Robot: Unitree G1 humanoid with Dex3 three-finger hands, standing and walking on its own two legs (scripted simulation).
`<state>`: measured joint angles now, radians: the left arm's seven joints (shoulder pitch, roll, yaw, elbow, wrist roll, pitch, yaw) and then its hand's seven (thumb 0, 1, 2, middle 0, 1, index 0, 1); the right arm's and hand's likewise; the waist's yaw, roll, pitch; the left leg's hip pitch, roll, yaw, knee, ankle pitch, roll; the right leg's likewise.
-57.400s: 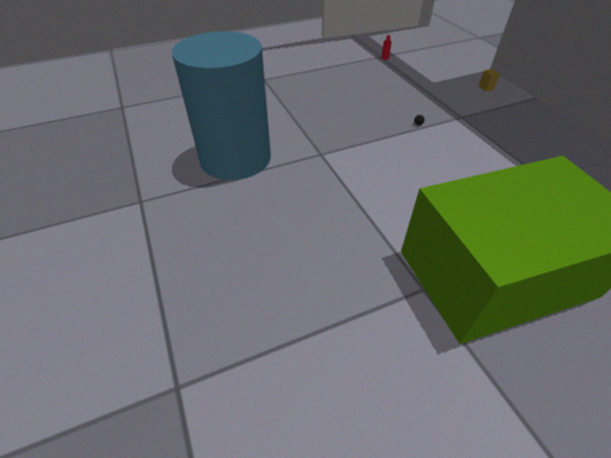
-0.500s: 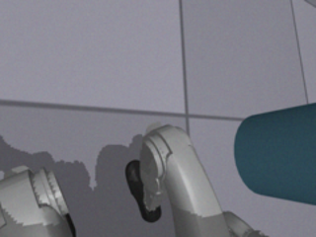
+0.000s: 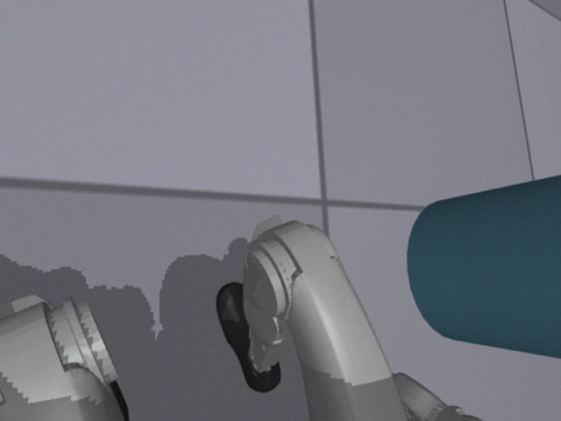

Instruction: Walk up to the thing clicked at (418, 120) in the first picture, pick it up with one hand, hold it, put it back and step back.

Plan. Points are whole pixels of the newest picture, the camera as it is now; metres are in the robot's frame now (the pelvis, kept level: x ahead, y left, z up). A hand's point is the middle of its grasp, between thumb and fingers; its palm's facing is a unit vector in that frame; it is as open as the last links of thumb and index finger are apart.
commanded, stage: open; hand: left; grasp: from above
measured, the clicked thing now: out of the picture +0.45 +0.33 -0.27
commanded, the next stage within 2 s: withdraw in 0.60 s
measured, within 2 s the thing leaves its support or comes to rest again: neither
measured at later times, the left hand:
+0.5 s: hand out of the picture +0.44 +0.32 -0.25, palm faces -0.43 -0.17 -0.89, open 13.4 cm
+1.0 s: hand out of the picture +0.47 +0.33 -0.20, palm faces -0.30 -0.13 -0.94, open 13.9 cm
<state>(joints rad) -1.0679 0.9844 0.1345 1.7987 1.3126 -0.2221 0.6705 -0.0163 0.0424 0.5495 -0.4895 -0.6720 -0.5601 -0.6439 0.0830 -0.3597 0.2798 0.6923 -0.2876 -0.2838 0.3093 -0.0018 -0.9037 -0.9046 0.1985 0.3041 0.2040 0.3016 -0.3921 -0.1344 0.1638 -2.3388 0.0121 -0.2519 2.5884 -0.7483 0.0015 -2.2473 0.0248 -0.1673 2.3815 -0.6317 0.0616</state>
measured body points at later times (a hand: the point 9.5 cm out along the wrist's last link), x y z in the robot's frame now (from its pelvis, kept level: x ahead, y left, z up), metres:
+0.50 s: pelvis +0.00 +0.00 +0.00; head +0.27 +0.13 +0.34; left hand +0.45 +0.32 -0.20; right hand +0.06 -0.25 -0.05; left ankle +0.06 +0.12 -0.26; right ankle +0.12 -0.12 -0.26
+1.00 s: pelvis +0.01 +0.00 +0.01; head +0.26 +0.13 +0.36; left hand +0.48 +0.33 -0.15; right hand +0.06 -0.26 -0.05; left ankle +0.06 +0.12 -0.26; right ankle +0.12 -0.12 -0.26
